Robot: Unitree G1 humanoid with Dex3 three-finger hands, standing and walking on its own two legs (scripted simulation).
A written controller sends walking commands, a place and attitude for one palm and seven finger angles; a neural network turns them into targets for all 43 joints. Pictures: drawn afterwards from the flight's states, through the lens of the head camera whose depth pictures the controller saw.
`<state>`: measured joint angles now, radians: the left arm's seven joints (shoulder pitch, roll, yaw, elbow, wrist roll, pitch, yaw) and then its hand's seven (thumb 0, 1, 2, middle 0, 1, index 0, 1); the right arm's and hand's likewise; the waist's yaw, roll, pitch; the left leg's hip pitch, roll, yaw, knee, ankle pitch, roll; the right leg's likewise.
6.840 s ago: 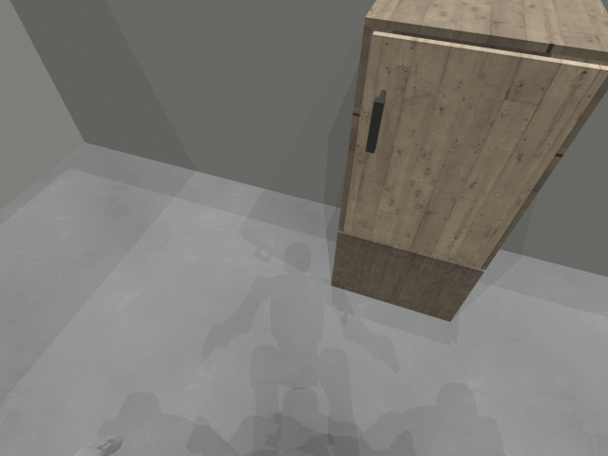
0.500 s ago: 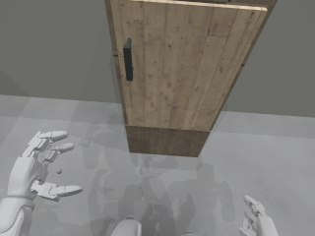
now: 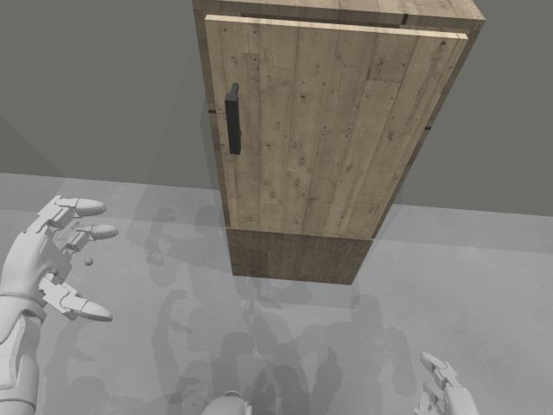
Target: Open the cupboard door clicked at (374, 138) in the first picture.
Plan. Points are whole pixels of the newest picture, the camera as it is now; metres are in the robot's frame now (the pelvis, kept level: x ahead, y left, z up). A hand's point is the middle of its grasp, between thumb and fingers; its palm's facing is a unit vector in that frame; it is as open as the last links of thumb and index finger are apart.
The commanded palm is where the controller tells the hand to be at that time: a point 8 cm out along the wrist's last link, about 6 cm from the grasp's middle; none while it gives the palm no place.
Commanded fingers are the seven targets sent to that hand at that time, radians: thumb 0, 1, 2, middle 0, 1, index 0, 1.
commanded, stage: raise the hand with hooked fingers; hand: left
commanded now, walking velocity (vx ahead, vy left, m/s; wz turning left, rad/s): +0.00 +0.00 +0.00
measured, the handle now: (235, 119) +0.61 +0.12 +0.06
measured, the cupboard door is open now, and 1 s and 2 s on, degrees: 0 0 0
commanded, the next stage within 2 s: move the hooked fingers beside the handle in 0.50 s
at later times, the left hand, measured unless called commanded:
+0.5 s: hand (106, 257) +0.30 +0.25 +0.07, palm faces +0.02 -1.00 -0.03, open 14.0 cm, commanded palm +0.27 +0.30 +0.08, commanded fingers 0.00 -0.50 0.30 -0.30 -1.20 -0.30 -1.20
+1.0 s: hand (133, 220) +0.36 +0.23 +0.07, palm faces -0.01 -1.00 -0.01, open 14.0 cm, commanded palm +0.33 +0.28 +0.07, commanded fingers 0.00 -0.50 0.30 -0.30 -1.20 -0.30 -1.20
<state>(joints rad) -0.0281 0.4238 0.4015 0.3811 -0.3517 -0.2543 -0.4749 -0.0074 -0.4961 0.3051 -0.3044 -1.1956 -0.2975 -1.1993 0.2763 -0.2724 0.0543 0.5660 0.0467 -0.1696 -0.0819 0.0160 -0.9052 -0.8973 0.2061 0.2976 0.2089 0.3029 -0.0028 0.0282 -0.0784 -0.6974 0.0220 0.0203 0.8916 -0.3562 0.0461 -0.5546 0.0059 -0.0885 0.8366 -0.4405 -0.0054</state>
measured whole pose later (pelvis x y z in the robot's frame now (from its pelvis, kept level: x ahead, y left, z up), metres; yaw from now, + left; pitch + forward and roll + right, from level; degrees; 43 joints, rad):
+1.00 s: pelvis +0.00 -0.02 +0.00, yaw -1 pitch +11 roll -2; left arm -0.30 0.43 0.39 0.64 -0.30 -0.29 -0.45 -0.01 -0.50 0.30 -0.30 -1.20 -0.30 -1.20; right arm 0.28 -0.28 0.04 0.59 0.05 -0.12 -0.08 0.02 -0.91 -0.90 0.20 0.30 0.21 0.30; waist -0.03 0.02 -0.08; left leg -0.73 0.04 0.02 0.90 -0.36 0.02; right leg -0.61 0.02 -0.08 0.87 -0.45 -0.03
